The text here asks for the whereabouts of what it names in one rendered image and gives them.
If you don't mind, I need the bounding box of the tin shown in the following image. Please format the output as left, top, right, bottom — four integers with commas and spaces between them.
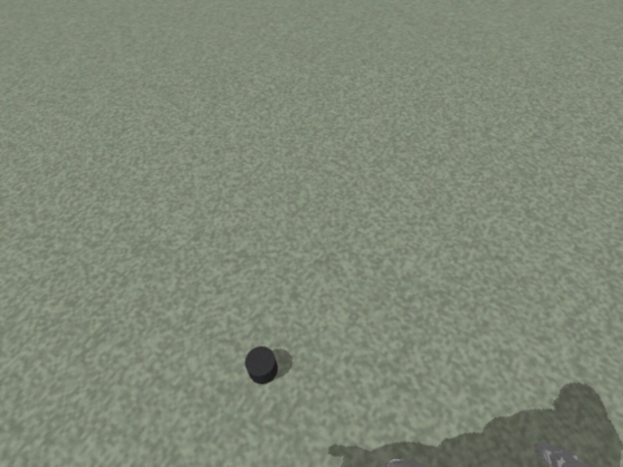
245, 346, 277, 384

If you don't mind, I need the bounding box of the right robot hand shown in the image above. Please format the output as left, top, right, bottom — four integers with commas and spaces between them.
533, 443, 590, 467

